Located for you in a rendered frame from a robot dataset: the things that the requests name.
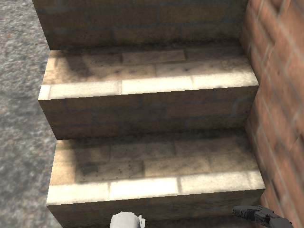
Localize robot left thigh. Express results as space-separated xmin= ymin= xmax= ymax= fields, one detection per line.
xmin=109 ymin=212 xmax=145 ymax=228

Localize right robot hand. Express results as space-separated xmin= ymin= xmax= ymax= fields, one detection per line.
xmin=233 ymin=205 xmax=294 ymax=228

